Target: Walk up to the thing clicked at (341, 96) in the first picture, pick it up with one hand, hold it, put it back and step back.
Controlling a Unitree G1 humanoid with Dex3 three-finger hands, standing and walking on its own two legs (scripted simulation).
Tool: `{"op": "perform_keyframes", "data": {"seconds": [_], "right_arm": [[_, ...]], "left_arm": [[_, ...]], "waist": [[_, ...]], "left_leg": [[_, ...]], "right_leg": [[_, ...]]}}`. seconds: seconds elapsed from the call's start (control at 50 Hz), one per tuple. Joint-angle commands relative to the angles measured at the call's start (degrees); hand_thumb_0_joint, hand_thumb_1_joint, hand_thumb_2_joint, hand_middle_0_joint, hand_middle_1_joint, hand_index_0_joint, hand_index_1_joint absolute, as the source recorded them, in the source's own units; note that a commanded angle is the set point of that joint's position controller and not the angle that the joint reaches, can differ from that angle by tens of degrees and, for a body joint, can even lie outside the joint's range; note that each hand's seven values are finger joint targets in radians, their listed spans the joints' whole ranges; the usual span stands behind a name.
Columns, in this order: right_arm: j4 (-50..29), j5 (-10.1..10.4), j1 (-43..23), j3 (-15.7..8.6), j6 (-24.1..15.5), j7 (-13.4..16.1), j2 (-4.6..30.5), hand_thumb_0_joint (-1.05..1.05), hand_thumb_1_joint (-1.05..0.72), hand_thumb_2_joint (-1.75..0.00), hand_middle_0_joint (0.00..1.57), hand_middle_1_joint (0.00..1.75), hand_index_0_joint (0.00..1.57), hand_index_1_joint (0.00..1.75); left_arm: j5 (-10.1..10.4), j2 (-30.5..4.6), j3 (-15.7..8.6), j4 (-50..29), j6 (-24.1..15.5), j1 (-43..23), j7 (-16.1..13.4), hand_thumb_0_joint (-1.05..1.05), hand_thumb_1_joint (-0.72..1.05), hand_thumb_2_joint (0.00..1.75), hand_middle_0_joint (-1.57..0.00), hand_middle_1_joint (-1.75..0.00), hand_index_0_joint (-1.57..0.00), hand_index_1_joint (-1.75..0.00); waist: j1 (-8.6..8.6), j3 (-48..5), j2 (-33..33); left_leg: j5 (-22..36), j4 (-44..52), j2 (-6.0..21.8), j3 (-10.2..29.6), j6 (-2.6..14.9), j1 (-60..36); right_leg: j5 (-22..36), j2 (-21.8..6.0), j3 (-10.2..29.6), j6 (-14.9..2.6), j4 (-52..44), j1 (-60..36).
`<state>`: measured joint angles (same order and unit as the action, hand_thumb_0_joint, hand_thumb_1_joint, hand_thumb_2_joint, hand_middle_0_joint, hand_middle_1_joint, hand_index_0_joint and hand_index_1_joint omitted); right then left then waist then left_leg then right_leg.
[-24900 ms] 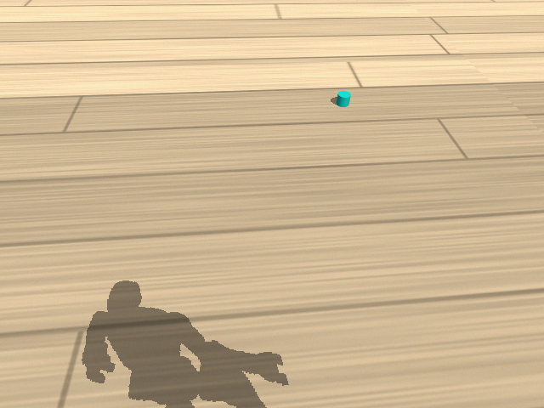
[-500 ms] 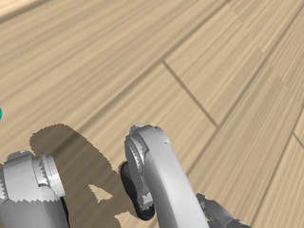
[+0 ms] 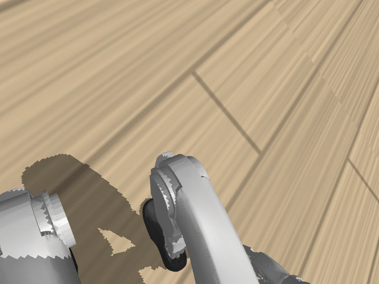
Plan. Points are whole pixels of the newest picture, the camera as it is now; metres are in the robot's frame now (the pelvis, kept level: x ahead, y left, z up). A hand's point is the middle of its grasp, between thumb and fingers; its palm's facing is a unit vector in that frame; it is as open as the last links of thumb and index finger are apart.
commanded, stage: close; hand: left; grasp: from above
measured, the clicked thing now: out of the picture +0.43 +0.32 -0.27
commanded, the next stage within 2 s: settle in 1.38 s
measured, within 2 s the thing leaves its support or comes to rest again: leaves its support in 1.90 s
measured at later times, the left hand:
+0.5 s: hand out of the picture +0.41 +0.31 -0.25, palm faces -0.42 -0.17 -0.89, open 12.4 cm
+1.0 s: hand out of the picture +0.41 +0.31 -0.24, palm faces -0.42 -0.17 -0.89, open 11.6 cm
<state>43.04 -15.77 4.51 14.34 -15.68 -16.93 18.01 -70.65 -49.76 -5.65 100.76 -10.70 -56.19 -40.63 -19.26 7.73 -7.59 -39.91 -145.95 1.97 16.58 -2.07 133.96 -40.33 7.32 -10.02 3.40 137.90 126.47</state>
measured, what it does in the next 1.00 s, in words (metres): stands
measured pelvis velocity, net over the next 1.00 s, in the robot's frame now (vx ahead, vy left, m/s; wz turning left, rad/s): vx -0.01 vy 0.00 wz -0.01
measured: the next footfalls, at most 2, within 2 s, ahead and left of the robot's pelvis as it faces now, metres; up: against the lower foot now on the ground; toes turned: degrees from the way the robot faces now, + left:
none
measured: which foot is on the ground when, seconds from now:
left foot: down 0.00-1.00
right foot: down 0.00-1.00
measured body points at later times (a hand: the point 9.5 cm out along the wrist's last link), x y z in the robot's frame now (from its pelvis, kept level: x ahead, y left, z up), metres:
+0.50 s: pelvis +0.00 +0.00 +0.00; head +0.25 +0.13 +0.35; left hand +0.43 +0.32 -0.20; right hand +0.07 -0.24 -0.07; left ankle +0.07 +0.14 -0.27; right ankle +0.11 -0.12 -0.27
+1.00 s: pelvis -0.01 +0.00 +0.00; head +0.25 +0.13 +0.35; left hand +0.43 +0.32 -0.19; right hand +0.07 -0.24 -0.06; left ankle +0.07 +0.14 -0.27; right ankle +0.11 -0.11 -0.27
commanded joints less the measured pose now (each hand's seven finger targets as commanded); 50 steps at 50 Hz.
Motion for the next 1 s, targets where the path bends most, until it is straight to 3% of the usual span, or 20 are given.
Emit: {"op": "perform_keyframes", "data": {"seconds": [0.0,0.02,0.1,0.2,0.24,0.26,0.32,0.4,0.46,0.5,0.58,0.64,0.8,0.84,0.98], "right_arm": [[0.27,0.23,9.85,-4.80,-0.40,0.39,18.01,0.00,-0.90,-0.90,0.20,0.30,0.20,0.30],[-0.30,0.48,9.51,-4.63,-0.54,0.32,18.01,0.00,-0.90,-0.90,0.20,0.30,0.20,0.30],[-0.02,0.05,9.40,-3.90,-0.82,0.30,17.90,0.00,-0.90,-0.90,0.20,0.30,0.20,0.30],[-0.43,0.10,8.73,-3.37,-0.81,0.55,18.52,0.00,-0.90,-0.90,0.20,0.30,0.20,0.30],[-0.58,-0.19,8.41,-3.02,-1.06,0.40,18.15,0.00,-0.90,-0.90,0.20,0.30,0.20,0.30],[-0.58,-0.30,8.40,-2.98,-1.09,0.42,18.56,0.00,-0.90,-0.90,0.20,0.30,0.20,0.30],[-1.31,0.20,9.18,-2.68,-0.90,0.53,18.82,0.00,-0.90,-0.90,0.20,0.30,0.20,0.30],[-1.65,0.13,8.29,-2.33,-1.17,0.51,18.63,0.00,-0.90,-0.90,0.20,0.30,0.20,0.30],[-1.39,0.10,8.95,-2.80,-0.69,0.97,18.83,0.00,-0.90,-0.90,0.20,0.30,0.20,0.30],[-1.39,-0.32,8.95,-2.38,-0.74,0.88,18.58,0.00,-0.90,-0.90,0.20,0.30,0.20,0.30],[-2.13,0.24,8.45,-2.59,-0.57,1.14,18.67,0.00,-0.90,-0.90,0.20,0.30,0.20,0.30],[-2.19,0.22,9.20,-2.66,-0.47,1.20,18.80,0.00,-0.90,-0.90,0.20,0.30,0.20,0.30],[-2.61,0.60,8.70,-2.95,-0.01,1.48,18.67,0.00,-0.90,-0.90,0.20,0.30,0.20,0.30],[-2.61,0.35,9.20,-2.79,-0.25,1.37,18.63,0.00,-0.90,-0.90,0.20,0.30,0.20,0.30],[-3.21,0.27,9.77,-2.65,0.37,1.97,18.70,0.00,-0.90,-0.90,0.20,0.30,0.20,0.30]], "left_arm": [[1.83,-10.95,-1.10,-3.95,0.65,-11.94,-2.00,0.00,-0.40,0.93,-0.10,-1.11,-0.13,-1.08],[1.42,-10.52,0.22,-4.52,0.67,-13.26,-1.75,0.00,-0.36,0.92,-0.12,-1.11,-0.16,-1.07],[1.45,-10.51,0.61,-4.34,0.31,-14.53,-1.27,0.00,-0.31,0.88,-0.16,-1.09,-0.20,-1.05],[1.58,-11.38,0.36,-3.72,-0.10,-12.78,-1.39,0.00,-0.28,0.85,-0.18,-1.08,-0.22,-1.03],[1.41,-9.60,2.03,-3.73,-0.10,-13.05,-1.35,0.00,-0.27,0.84,-0.18,-1.08,-0.22,-1.03],[1.70,-10.30,2.11,-3.92,-0.22,-13.70,-1.41,0.00,-0.26,0.83,-0.19,-1.07,-0.23,-1.02],[1.45,-12.44,1.01,-4.43,-0.15,-13.51,-1.52,0.00,-0.22,0.86,-0.24,-1.05,-0.28,-1.01],[2.05,-11.42,1.80,-3.78,0.01,-12.82,-1.55,0.00,-0.17,0.82,-0.28,-1.02,-0.31,-0.98],[2.43,-11.80,0.56,-4.08,0.30,-11.48,-1.89,0.00,-0.14,0.80,-0.30,-1.00,-0.34,-0.96],[2.14,-11.22,1.72,-3.60,0.36,-11.95,-1.52,0.00,-0.12,0.78,-0.31,-0.99,-0.36,-0.94],[2.48,-11.70,0.81,-3.90,0.43,-10.85,-1.16,0.00,-0.08,0.77,-0.35,-0.96,-0.38,-0.92],[2.00,-11.54,1.46,-4.18,0.55,-12.22,-0.94,0.00,-0.05,0.76,-0.38,-0.94,-0.41,-0.91],[2.39,-11.56,1.28,-4.55,0.54,-11.68,-0.42,0.00,0.05,0.77,-0.46,-0.92,-0.49,-0.89],[2.19,-10.56,2.12,-4.00,0.62,-11.84,-0.05,0.00,0.06,0.75,-0.47,-0.90,-0.50,-0.87],[2.94,-10.03,2.07,-3.95,0.37,-11.38,-0.01,0.00,0.17,0.74,-0.55,-0.89,-0.59,-0.85]], "waist": [[-1.92,-35.81,26.18],[-2.18,-35.18,26.19],[-3.30,-34.03,27.05],[-2.73,-34.21,26.73],[-3.38,-32.95,26.71],[-3.53,-32.45,27.09],[-3.00,-33.47,25.90],[-3.48,-31.57,25.29],[-2.36,-33.33,25.98],[-3.31,-31.87,25.80],[-2.44,-32.65,24.95],[-3.17,-32.06,25.01],[-2.60,-32.23,25.17],[-3.60,-31.52,24.86],[-3.07,-31.81,23.97]], "left_leg": [[10.13,14.25,1.85,-7.41,2.43,-26.53],[9.97,13.52,1.81,-7.52,2.55,-26.04],[9.52,14.11,1.98,-6.81,2.21,-27.24],[9.88,14.14,2.06,-6.88,2.15,-26.89],[9.39,13.98,2.08,-6.55,2.06,-26.80],[8.40,14.24,2.12,-6.60,2.10,-26.31],[9.79,13.50,2.09,-6.76,2.36,-26.13],[8.42,13.73,2.25,-6.67,2.32,-25.64],[8.67,14.56,2.22,-6.73,2.23,-25.83],[7.56,14.54,2.24,-6.46,2.20,-25.41],[8.27,14.48,2.19,-6.45,2.30,-25.37],[7.28,14.81,2.13,-6.34,2.27,-25.28],[7.86,14.64,2.36,-6.57,2.26,-25.19],[7.81,14.56,2.27,-6.49,2.24,-25.49],[6.96,15.25,2.23,-6.23,2.22,-24.83]], "right_leg": [[15.83,1.60,-5.86,-4.35,-13.69,-19.93],[15.90,1.42,-5.95,-4.18,-13.41,-18.96],[15.46,1.16,-6.92,-4.28,-12.71,-17.99],[15.75,1.58,-6.81,-4.28,-13.30,-19.50],[15.28,1.43,-7.42,-4.21,-12.84,-18.18],[14.50,1.55,-7.10,-4.29,-13.32,-18.36],[15.80,1.44,-6.95,-4.06,-13.33,-19.34],[14.75,1.66,-6.77,-3.97,-13.64,-18.83],[14.53,1.86,-6.69,-4.22,-14.34,-19.96],[13.46,1.79,-6.91,-4.20,-14.09,-18.63],[14.23,1.89,-6.62,-4.19,-14.14,-19.35],[13.27,1.78,-6.86,-4.25,-14.15,-18.11],[13.72,1.89,-6.03,-4.31,-14.21,-18.93],[13.93,1.76,-6.33,-4.22,-14.08,-18.46],[12.72,1.78,-6.46,-4.27,-14.55,-18.99]]}}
